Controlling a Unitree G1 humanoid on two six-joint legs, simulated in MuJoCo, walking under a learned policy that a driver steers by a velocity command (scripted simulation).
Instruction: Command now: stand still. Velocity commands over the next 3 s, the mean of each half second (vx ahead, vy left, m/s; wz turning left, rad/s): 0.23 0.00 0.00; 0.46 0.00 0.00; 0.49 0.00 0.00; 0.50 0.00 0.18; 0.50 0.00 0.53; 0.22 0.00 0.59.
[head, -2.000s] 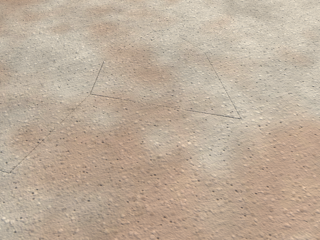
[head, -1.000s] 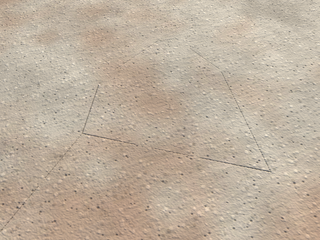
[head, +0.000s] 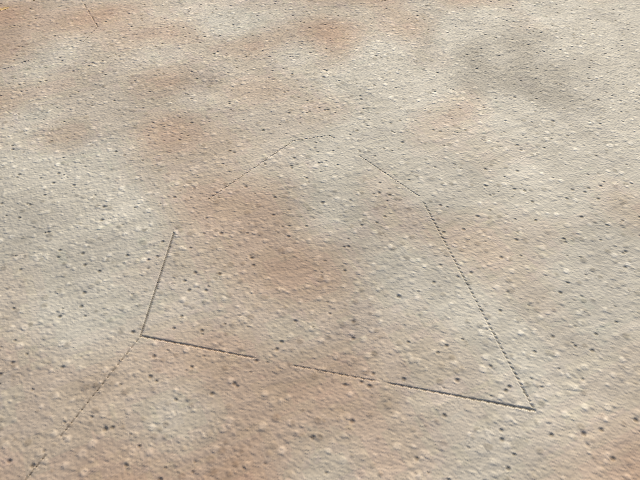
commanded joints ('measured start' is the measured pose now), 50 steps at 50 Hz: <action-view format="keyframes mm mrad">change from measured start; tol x32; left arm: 1 100 60 7 2 0 -3 2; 23 155 79 47 -100 -5 -74 -45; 42 -408 109 70 -325 8 -33 -88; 50 55 298 149 -195 15 -51 -64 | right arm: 1 73 -65 -7 -1 0 -3 -2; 50 235 -146 -53 -135 11 -88 36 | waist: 1 -1 -5 71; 20 -49 -76 147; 23 -176 342 -110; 42 -25 85 125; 50 100 -77 -253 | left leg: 1 59 128 -144 -51 110 10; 15 -506 98 -23 401 -265 19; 21 162 -38 81 148 -86 44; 23 463 399 -638 -178 -422 198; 25 230 403 -639 -233 -493 192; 46 316 243 -45 56 868 105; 48 39 161 9 560 460 73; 49 -310 -43 4 946 -338 37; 50 -396 6 -132 1008 -290 57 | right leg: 1 -143 -125 104 -86 160 -24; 10 -143 -260 336 -246 -495 -168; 19 -53 -275 205 -158 111 -168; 22 -367 -105 -12 359 366 -70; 23 -568 47 -86 754 -118 -21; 25 -661 -60 71 928 -76 -67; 43 -548 -50 -72 218 267 -56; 47 -99 31 -88 107 200 -133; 50 276 -406 713 -125 -119 -300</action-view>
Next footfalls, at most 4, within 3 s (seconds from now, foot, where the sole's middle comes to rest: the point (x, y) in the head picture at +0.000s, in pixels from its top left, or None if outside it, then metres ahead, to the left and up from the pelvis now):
0.42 left None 0.19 0.13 -0.78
0.94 right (352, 479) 0.53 -0.04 -0.78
1.52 left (273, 350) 0.84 0.14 -0.78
2.08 right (338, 251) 1.16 -0.03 -0.78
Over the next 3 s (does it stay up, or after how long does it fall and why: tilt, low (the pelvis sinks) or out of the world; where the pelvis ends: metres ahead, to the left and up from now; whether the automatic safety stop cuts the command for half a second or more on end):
stays up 1.31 0.19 0.00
